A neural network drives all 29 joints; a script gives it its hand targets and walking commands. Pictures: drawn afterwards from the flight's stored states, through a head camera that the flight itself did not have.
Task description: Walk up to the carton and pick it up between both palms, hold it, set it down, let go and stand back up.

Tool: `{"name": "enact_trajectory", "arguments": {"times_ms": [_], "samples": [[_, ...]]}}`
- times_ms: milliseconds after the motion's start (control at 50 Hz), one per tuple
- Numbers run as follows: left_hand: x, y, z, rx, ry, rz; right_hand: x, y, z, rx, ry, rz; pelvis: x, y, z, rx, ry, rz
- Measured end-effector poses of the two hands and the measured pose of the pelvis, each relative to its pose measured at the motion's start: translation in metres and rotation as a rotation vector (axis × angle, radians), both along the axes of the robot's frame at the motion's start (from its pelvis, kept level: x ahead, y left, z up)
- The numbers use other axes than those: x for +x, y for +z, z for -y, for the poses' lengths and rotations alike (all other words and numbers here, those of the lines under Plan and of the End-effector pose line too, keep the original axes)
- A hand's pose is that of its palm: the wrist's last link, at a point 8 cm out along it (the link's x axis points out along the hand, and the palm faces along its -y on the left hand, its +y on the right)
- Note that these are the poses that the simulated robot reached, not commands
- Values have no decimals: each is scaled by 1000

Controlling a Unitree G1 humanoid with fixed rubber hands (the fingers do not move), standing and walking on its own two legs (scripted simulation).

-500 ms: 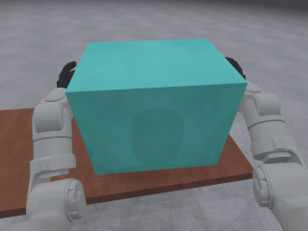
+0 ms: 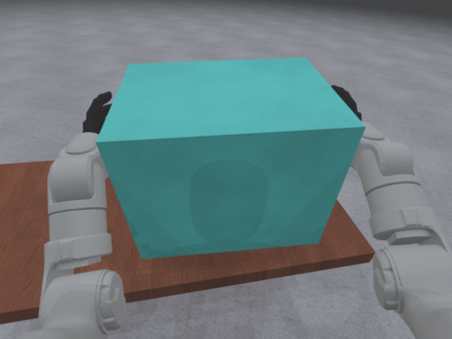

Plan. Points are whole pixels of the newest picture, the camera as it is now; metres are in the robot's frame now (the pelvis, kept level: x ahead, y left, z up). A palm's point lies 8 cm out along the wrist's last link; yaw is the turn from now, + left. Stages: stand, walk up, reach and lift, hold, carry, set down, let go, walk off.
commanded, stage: hold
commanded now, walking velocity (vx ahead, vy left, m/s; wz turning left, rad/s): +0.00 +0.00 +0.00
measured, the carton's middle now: (225, 155) +0.37 +0.00 +0.20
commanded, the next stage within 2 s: none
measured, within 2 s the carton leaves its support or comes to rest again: neither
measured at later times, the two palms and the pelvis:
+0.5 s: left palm (95, 134) +0.36 +0.21 +0.24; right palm (343, 121) +0.38 -0.20 +0.26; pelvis +0.00 -0.01 +0.00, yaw +1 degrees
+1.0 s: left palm (97, 139) +0.36 +0.21 +0.24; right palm (344, 128) +0.37 -0.20 +0.25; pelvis +0.00 +0.00 +0.00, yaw +0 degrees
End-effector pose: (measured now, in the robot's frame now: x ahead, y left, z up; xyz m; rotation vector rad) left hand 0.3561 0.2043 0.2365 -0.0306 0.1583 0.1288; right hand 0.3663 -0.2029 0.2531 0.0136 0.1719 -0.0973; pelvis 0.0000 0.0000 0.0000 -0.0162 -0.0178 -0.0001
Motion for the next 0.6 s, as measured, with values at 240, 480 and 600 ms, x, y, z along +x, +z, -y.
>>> {"name": "enact_trajectory", "arguments": {"times_ms": [240,480,600], "samples": [[-2,8,2,-10,10,-12,0,5,2,8,7,-10,-7,0,3,4,-3,-6],[4,8,-3,-10,15,-4,9,12,-3,-12,15,-2,-3,0,6,3,8,-14],[5,-1,-3,-4,13,-20,10,6,-3,-12,14,-19,1,0,5,1,11,-5]]}}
